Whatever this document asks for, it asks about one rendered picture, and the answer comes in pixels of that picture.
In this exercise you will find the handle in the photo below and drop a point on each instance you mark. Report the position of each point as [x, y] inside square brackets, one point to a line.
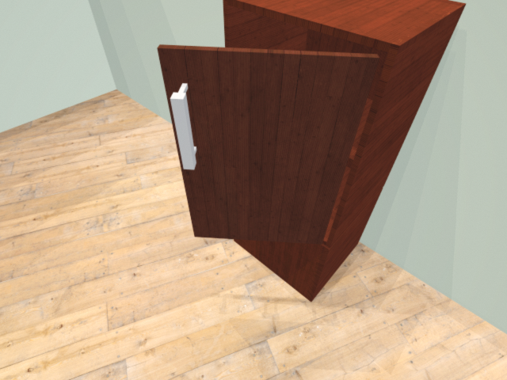
[183, 127]

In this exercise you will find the cupboard door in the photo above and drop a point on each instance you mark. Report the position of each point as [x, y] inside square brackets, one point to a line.
[273, 131]

